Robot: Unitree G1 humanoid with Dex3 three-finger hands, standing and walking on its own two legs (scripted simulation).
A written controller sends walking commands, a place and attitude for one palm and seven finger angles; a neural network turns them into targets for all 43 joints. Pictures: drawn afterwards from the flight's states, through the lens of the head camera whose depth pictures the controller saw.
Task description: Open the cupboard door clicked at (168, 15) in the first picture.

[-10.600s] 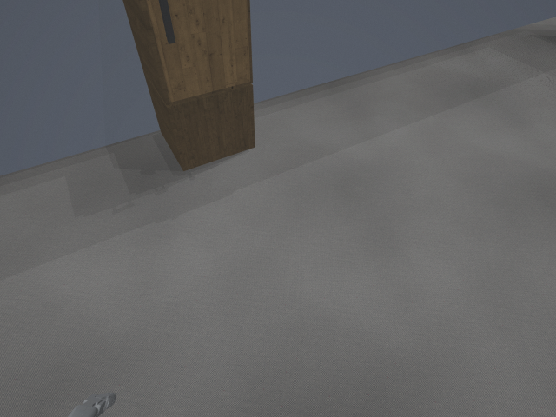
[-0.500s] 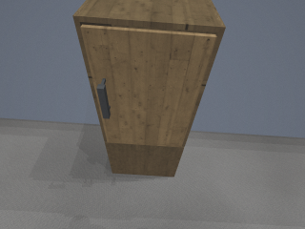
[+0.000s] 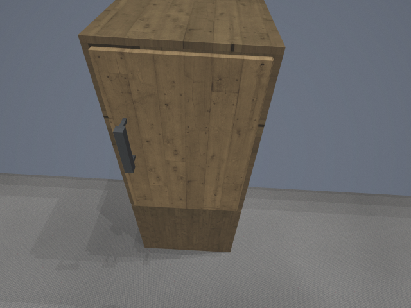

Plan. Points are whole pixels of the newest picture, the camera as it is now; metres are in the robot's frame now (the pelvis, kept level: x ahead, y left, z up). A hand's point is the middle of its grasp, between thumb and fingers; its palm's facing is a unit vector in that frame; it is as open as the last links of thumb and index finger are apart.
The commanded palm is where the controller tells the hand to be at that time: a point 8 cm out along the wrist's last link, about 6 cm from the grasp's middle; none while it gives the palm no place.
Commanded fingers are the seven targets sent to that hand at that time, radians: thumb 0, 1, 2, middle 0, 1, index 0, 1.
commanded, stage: look again from close up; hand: left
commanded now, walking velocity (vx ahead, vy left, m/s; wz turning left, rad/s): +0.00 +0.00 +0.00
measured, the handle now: (127, 146) +0.51 +0.25 +0.00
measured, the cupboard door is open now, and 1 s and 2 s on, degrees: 0 0 0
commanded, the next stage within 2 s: raise the hand with hooked fingers in 0.14 s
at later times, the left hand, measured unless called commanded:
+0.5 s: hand (105, 270) +0.18 +0.19 +0.02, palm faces +0.11 -0.99 -0.02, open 7.8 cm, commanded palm +0.09 +0.25 -0.05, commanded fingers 0.00 0.57 0.76 -0.22 -0.51 -0.22 -0.51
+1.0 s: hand (108, 287) +0.17 +0.20 -0.04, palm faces -0.13 -0.99 -0.04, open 10.6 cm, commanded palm +0.14 +0.28 -0.03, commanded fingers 0.00 -0.01 0.51 -0.27 -0.88 -0.27 -0.88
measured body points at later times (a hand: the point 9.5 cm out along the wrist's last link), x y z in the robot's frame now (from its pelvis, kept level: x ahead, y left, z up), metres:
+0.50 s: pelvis -0.07 +0.02 -0.03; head -0.06 +0.02 +0.42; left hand +0.17 +0.25 +0.02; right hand +0.08 -0.22 -0.12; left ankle -0.01 +0.10 -0.73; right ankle -0.03 -0.07 -0.73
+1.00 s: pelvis -0.07 +0.01 -0.08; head +0.00 +0.01 +0.36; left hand +0.17 +0.25 -0.04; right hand +0.13 -0.20 -0.16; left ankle -0.01 +0.10 -0.73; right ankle -0.03 -0.07 -0.73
